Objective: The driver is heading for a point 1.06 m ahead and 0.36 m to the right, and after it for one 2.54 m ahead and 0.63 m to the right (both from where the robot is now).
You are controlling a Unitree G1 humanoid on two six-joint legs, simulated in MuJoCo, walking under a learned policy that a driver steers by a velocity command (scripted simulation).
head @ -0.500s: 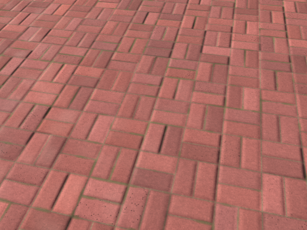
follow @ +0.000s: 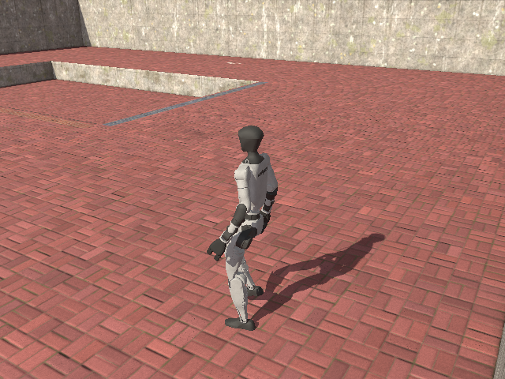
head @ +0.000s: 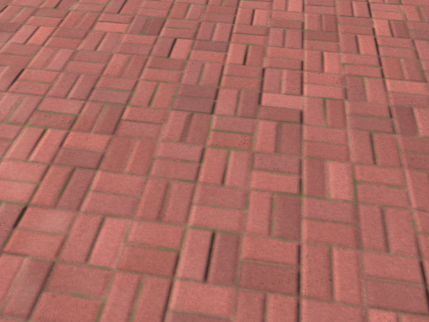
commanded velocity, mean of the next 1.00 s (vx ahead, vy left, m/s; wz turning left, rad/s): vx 0.40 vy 0.00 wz -0.18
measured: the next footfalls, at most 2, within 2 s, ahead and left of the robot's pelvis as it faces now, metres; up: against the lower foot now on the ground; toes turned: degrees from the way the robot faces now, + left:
right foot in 0.30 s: +0.34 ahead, -0.17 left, +0.00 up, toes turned -2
left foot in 0.80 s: +0.63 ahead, +0.05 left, +0.00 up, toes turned -7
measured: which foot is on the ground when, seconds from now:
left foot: down 0.00-0.32, up 0.34-0.78, down 0.80-1.00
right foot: up 0.00-0.28, down 0.30-0.82, up 0.84-1.00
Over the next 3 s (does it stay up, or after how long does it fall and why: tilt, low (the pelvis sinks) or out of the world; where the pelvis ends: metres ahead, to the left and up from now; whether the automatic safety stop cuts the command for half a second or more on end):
stays up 0.73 -0.31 -0.01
